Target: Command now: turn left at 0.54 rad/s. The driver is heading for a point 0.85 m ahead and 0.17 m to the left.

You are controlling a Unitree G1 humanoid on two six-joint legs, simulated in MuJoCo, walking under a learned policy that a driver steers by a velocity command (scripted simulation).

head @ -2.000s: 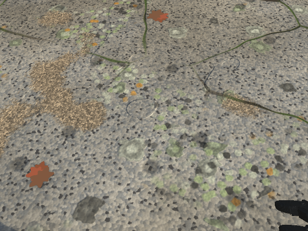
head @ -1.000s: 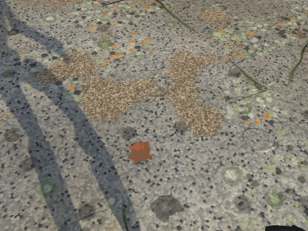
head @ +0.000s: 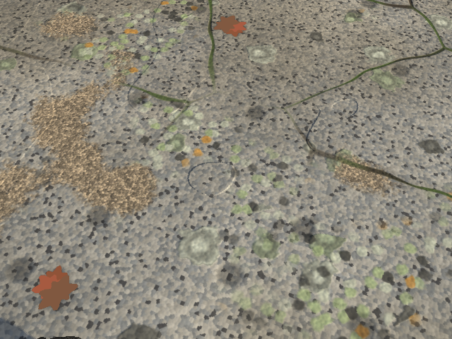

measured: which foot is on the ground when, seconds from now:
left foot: down 0.00-0.10, up 0.12-0.64, down 0.66-1.00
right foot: up 0.00-0.06, down 0.08-0.68, up 0.70-1.00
